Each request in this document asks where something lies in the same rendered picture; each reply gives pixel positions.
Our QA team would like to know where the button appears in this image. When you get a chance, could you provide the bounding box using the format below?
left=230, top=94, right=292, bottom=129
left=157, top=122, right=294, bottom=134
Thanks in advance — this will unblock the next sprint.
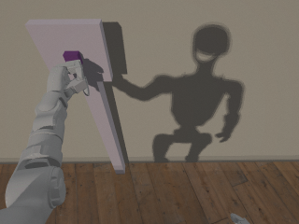
left=63, top=50, right=83, bottom=64

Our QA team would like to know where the robot right hand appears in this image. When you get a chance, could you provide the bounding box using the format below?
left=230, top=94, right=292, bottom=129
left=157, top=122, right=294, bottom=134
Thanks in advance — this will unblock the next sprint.
left=230, top=213, right=249, bottom=224

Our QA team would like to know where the panel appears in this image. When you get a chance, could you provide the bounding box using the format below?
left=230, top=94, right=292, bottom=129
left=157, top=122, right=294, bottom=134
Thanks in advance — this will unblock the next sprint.
left=24, top=19, right=125, bottom=175

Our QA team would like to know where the left robot forearm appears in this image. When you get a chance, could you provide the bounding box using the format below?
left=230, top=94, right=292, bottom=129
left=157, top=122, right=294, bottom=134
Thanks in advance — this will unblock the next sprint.
left=5, top=91, right=68, bottom=207

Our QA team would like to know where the robot left upper arm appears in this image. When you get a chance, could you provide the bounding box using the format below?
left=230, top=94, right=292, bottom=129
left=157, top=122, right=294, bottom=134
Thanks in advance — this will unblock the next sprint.
left=0, top=165, right=66, bottom=224

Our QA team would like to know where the robot left hand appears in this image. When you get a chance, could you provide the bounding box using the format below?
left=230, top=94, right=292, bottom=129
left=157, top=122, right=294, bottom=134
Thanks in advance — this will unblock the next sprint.
left=47, top=59, right=90, bottom=102

